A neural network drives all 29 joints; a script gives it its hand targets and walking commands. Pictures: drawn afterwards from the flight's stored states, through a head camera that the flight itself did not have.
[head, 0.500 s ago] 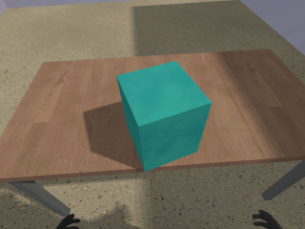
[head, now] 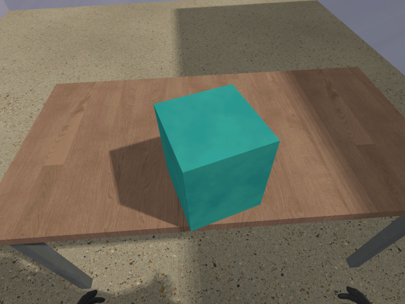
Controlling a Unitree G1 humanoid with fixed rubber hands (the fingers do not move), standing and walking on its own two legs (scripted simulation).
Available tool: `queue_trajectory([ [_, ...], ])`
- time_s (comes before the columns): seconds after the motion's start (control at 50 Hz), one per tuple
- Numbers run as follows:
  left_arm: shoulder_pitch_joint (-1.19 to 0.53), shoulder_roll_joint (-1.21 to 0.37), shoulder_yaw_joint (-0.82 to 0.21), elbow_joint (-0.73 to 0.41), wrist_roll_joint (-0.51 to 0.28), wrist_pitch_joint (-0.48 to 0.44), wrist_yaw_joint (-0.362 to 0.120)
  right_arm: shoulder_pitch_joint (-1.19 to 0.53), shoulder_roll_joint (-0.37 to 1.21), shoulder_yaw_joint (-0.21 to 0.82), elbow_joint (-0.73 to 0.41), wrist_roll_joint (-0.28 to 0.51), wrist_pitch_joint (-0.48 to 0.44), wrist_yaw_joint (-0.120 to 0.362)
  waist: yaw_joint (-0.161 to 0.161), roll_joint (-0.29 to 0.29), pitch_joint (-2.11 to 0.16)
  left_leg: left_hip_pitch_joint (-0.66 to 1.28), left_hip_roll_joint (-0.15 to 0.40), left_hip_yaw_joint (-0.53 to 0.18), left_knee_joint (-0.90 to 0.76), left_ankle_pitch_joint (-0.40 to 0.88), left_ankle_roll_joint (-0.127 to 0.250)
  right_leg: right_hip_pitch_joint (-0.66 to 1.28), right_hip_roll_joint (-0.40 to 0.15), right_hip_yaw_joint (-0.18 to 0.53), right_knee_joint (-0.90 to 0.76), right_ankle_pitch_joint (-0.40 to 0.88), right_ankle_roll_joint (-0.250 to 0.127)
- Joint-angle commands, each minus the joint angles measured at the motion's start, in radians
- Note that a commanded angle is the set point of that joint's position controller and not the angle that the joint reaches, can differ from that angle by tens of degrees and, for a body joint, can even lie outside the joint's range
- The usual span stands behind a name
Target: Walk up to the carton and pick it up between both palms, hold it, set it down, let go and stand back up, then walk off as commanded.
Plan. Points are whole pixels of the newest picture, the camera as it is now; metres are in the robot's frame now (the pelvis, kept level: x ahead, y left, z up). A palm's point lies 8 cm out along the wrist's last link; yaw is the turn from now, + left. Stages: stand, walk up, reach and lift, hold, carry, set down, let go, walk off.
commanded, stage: stand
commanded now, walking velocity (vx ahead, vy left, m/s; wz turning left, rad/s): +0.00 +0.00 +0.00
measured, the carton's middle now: (211, 158) +0.44 +0.01 +0.00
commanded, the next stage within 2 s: none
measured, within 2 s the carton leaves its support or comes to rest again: neither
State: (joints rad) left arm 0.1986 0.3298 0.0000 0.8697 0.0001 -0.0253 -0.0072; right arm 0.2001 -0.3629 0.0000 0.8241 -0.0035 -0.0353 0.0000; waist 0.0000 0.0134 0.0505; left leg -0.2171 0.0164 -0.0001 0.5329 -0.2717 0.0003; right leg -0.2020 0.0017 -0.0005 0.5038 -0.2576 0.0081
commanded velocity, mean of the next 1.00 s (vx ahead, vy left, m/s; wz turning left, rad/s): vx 0.00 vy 0.00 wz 0.00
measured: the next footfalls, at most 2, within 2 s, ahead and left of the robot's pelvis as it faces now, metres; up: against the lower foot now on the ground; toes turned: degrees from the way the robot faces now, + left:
none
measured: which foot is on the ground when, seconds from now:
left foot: down 0.00-1.00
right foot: down 0.00-1.00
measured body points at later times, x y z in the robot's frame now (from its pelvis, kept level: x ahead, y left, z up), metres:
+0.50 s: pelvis +0.00 +0.00 +0.00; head +0.01 +0.01 +0.45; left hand +0.10 +0.29 -0.12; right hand +0.11 -0.29 -0.10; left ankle +0.01 +0.12 -0.74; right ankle +0.01 -0.12 -0.74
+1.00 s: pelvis +0.00 +0.00 +0.01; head +0.01 +0.00 +0.45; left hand +0.09 +0.29 -0.12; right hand +0.11 -0.30 -0.11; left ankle +0.01 +0.12 -0.74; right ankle +0.01 -0.12 -0.74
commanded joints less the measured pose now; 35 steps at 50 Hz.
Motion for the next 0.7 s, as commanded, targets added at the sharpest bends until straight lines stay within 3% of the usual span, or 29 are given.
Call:
queue_trajectory([
  [0.0, -0.103, 0.241, 0.054, 0.023, 0.008, -0.017, 0.001, -0.058, -0.183, -0.044, 0.026, -0.007, -0.012, -0.002, -0.008, 0.005, -0.005, 0.012, 0.108, -0.106, -0.197, 0.132, 0.037, 0.026, -0.108, 0.102, -0.121, 0.147, -0.046],
  [0.02, -0.112, 0.224, 0.058, 0.004, 0.009, -0.01, 0.003, -0.089, -0.18, -0.045, 0.003, -0.011, -0.015, -0.005, 0.004, -0.023, -0.036, 0.022, 0.11, -0.104, -0.184, 0.161, 0.039, 0.041, -0.105, 0.087, -0.12, 0.157, -0.05],
  [0.04, -0.114, 0.236, 0.057, 0.004, 0.009, -0.014, 0.006, -0.098, -0.203, -0.05, 0.016, -0.007, -0.015, -0.011, 0.016, -0.012, -0.026, 0.017, 0.102, -0.11, -0.193, 0.154, 0.034, 0.028, -0.101, 0.098, -0.123, 0.119, -0.054],
  [0.06, -0.125, 0.237, 0.059, 0.01, 0.023, -0.023, 0.002, -0.078, -0.206, -0.055, 0.022, -0.008, -0.018, -0.006, -0.015, -0.038, -0.036, 0.033, 0.108, -0.106, -0.199, 0.135, 0.034, 0.025, -0.108, 0.084, -0.125, 0.139, -0.046],
  [0.08, -0.094, 0.225, 0.06, 0.007, 0.009, -0.021, -0.001, -0.057, -0.209, -0.055, 0.031, -0.014, -0.015, -0.008, 0.014, -0.016, -0.022, 0.023, 0.105, -0.097, -0.188, 0.133, 0.038, 0.025, -0.109, 0.097, -0.141, 0.163, -0.045],
  [0.1, -0.096, 0.239, 0.051, 0.026, 0.012, -0.012, 0.004, -0.065, -0.206, -0.049, 0.035, -0.011, -0.009, 0.002, -0.019, 0.016, -0.043, 0.054, 0.102, -0.095, -0.191, 0.121, 0.028, 0.004, -0.105, 0.101, -0.144, 0.124, -0.046],
  [0.12, -0.072, 0.212, 0.044, 0.027, -0.006, -0.009, -0.001, -0.083, -0.219, -0.054, 0.018, -0.018, -0.014, -0.001, 0.011, 0.02, -0.017, 0.038, 0.106, -0.098, -0.192, 0.125, 0.029, 0.018, -0.113, 0.095, -0.152, 0.117, -0.05],
  [0.14, -0.109, 0.224, 0.052, 0.023, 0.008, -0.015, 0.002, -0.052, -0.205, -0.053, 0.033, 0.003, -0.015, -0.007, -0.025, 0.004, -0.023, 0.032, 0.102, -0.103, -0.203, 0.129, 0.025, 0.02, -0.111, 0.09, -0.141, 0.152, -0.051],
  [0.16, -0.134, 0.224, 0.052, 0.013, 0.011, -0.009, 0.006, -0.102, -0.199, -0.046, 0.025, -0.01, -0.012, -0.001, -0.004, 0.007, 0.007, 0.006, 0.111, -0.104, -0.199, 0.12, 0.029, 0.011, -0.092, 0.078, -0.128, 0.125, -0.04],
  [0.18, -0.123, 0.198, 0.052, 0.011, 0.004, -0.02, 0.001, -0.055, -0.205, -0.047, 0.028, -0.008, -0.014, -0.007, -0.005, 0.017, -0.066, 0.046, 0.12, -0.12, -0.204, 0.134, 0.031, 0.044, -0.108, 0.092, -0.14, 0.114, -0.042],
  [0.2, -0.115, 0.226, 0.046, 0.026, 0.005, -0.013, 0.002, -0.072, -0.207, -0.054, 0.038, -0.001, -0.01, -0.008, 0.003, -0.064, -0.045, 0.031, 0.119, -0.135, -0.232, 0.13, 0.04, 0.053, -0.097, 0.069, -0.131, 0.116, -0.04],
  [0.22, -0.12, 0.2, 0.044, 0.011, 0.01, -0.011, -0.001, -0.092, -0.205, -0.047, 0.035, -0.004, -0.011, -0.003, 0.014, 0.012, -0.036, 0.023, 0.12, -0.106, -0.202, 0.128, 0.035, 0.032, -0.098, 0.087, -0.137, 0.133, -0.044],
  [0.24, -0.119, 0.229, 0.049, 0.016, 0.009, -0.015, 0.003, -0.086, -0.182, -0.043, 0.037, -0.006, -0.007, -0.001, -0.002, -0.011, -0.039, 0.025, 0.1, -0.101, -0.204, 0.115, 0.026, 0.037, -0.1, 0.087, -0.132, 0.145, -0.046],
  [0.28, -0.147, 0.19, 0.043, 0.023, 0.01, -0.013, -0.005, -0.069, -0.175, -0.035, 0.047, -0.014, -0.012, -0.008, -0.01, -0.007, -0.052, 0.048, 0.109, -0.101, -0.212, 0.149, 0.029, 0.047, -0.103, 0.083, -0.133, 0.165, -0.041],
  [0.3, -0.116, 0.218, 0.05, 0.024, 0.011, -0.012, 0.003, -0.091, -0.193, -0.043, 0.036, -0.007, -0.012, -0.006, 0.001, -0.027, -0.031, 0.056, 0.116, -0.095, -0.209, 0.172, 0.03, 0.035, -0.102, 0.095, -0.148, 0.17, -0.044],
  [0.34, -0.101, 0.215, 0.05, 0.021, 0.009, -0.018, 0.004, -0.062, -0.187, -0.043, 0.037, 0.002, -0.018, -0.002, 0.003, -0.008, -0.033, 0.033, 0.104, -0.089, -0.198, 0.176, 0.027, 0.045, -0.11, 0.101, -0.151, 0.204, -0.041],
  [0.36, -0.133, 0.233, 0.057, 0.025, 0.02, -0.01, 0.004, -0.039, -0.176, -0.045, 0.05, -0.003, -0.018, -0.002, -0.025, 0.016, -0.039, 0.047, 0.103, -0.081, -0.207, 0.159, 0.024, 0.064, -0.114, 0.099, -0.154, 0.206, -0.043],
  [0.38, -0.117, 0.214, 0.051, 0.022, 0.007, -0.005, -0.001, -0.056, -0.197, -0.039, 0.052, -0.011, -0.016, -0.012, 0.001, 0.022, -0.005, 0.039, 0.102, -0.088, -0.198, 0.161, 0.032, 0.024, -0.116, 0.103, -0.166, 0.195, -0.037],
  [0.4, -0.108, 0.237, 0.062, 0.039, 0.008, -0.002, 0.005, -0.089, -0.205, -0.049, 0.042, -0.002, -0.013, -0.008, -0.002, -0.044, -0.009, 0.031, 0.111, -0.108, -0.219, 0.149, 0.028, 0.033, -0.103, 0.087, -0.146, 0.176, -0.037],
  [0.42, -0.102, 0.216, 0.052, 0.038, 0.012, -0.008, 0.004, -0.068, -0.211, -0.055, 0.043, -0.006, -0.012, -0.006, 0.002, 0.009, -0.022, 0.026, 0.12, -0.102, -0.214, 0.096, 0.028, 0.04, -0.107, 0.092, -0.167, 0.154, -0.035],
  [0.48, -0.069, 0.222, 0.051, 0.049, 0.005, -0.009, -0.002, -0.08, -0.185, -0.041, 0.047, -0.009, -0.014, -0.007, 0.014, -0.02, -0.013, 0.004, 0.114, -0.121, -0.231, 0.053, 0.037, 0.044, -0.099, 0.081, -0.149, 0.11, -0.038],
  [0.5, -0.084, 0.222, 0.052, 0.04, 0.005, -0.01, -0.001, -0.092, -0.192, -0.04, 0.044, -0.013, -0.014, -0.006, 0.018, 0.002, -0.018, 0.025, 0.108, -0.115, -0.241, 0.085, 0.036, 0.048, -0.099, 0.094, -0.148, 0.102, -0.038],
  [0.52, -0.08, 0.223, 0.053, 0.049, 0.01, -0.005, 0.001, -0.072, -0.194, -0.039, 0.05, -0.005, -0.018, -0.007, 0.002, 0.037, 0.0, 0.011, 0.099, -0.11, -0.233, 0.076, 0.027, 0.037, -0.102, 0.092, -0.159, 0.127, -0.04],
  [0.54, -0.126, 0.247, 0.066, 0.04, 0.008, -0.006, -0.002, -0.055, -0.184, -0.042, 0.062, -0.003, -0.018, -0.006, -0.002, -0.03, -0.027, 0.025, 0.111, -0.109, -0.239, 0.108, 0.032, 0.051, -0.109, 0.1, -0.155, 0.104, -0.04],
  [0.56, -0.121, 0.232, 0.059, 0.049, 0.013, -0.004, 0.002, -0.087, -0.21, -0.051, 0.061, -0.01, -0.018, -0.006, 0.001, -0.009, -0.029, 0.045, 0.113, -0.112, -0.23, 0.103, 0.03, 0.04, -0.111, 0.091, -0.16, 0.111, -0.044],
  [0.6, -0.123, 0.237, 0.06, 0.049, 0.013, -0.009, -0.004, -0.092, -0.192, -0.049, 0.047, -0.006, -0.014, -0.003, 0.009, -0.026, -0.051, 0.044, 0.109, -0.108, -0.222, 0.143, 0.025, 0.053, -0.098, 0.09, -0.139, 0.141, -0.042],
  [0.64, -0.099, 0.197, 0.045, 0.057, 0.0, 0.001, 0.0, -0.121, -0.22, -0.049, 0.045, -0.011, -0.006, -0.01, 0.007, 0.043, -0.012, 0.021, 0.115, -0.109, -0.226, 0.126, 0.026, 0.044, -0.112, 0.09, -0.164, 0.147, -0.043],
  [0.66, -0.125, 0.223, 0.05, 0.04, 0.015, -0.008, 0.001, -0.076, -0.208, -0.049, 0.055, -0.001, -0.007, -0.008, -0.005, -0.029, -0.074, 0.046, 0.115, -0.114, -0.239, 0.147, 0.023, 0.08, -0.098, 0.07, -0.146, 0.152, -0.032],
  [0.68, -0.089, 0.213, 0.05, 0.052, 0.012, -0.007, 0.002, -0.085, -0.232, -0.056, 0.064, -0.012, -0.007, -0.009, 0.02, 0.041, -0.056, 0.03, 0.1, -0.108, -0.224, 0.161, 0.025, 0.097, -0.098, 0.071, -0.149, 0.183, -0.026],
])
